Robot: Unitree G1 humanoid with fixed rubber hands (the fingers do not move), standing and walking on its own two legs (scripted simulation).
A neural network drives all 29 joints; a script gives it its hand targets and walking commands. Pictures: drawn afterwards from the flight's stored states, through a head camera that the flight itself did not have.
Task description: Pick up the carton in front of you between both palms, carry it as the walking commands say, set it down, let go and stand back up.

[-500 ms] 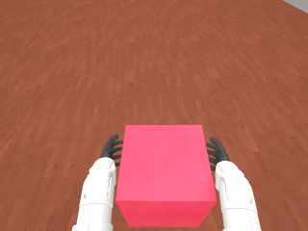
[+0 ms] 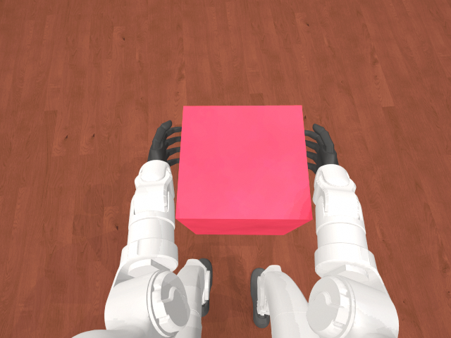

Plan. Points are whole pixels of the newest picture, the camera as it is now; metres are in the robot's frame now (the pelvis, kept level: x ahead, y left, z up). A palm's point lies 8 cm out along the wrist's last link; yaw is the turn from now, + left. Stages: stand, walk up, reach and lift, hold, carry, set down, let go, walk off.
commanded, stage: set down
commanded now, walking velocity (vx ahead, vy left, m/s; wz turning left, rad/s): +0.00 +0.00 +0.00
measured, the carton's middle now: (240, 179) +0.39 +0.00 -0.13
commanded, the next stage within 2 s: none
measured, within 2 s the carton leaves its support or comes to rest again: neither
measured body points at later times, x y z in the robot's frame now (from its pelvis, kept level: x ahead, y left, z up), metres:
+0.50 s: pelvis +0.01 +0.00 -0.13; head +0.25 +0.00 +0.25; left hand +0.45 +0.16 -0.22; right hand +0.46 -0.15 -0.22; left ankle +0.10 +0.11 -0.69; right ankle +0.07 -0.11 -0.69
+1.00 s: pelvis -0.03 +0.00 -0.27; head +0.28 -0.01 +0.06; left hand +0.47 +0.16 -0.38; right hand +0.49 -0.14 -0.38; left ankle +0.09 +0.12 -0.69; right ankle +0.07 -0.11 -0.69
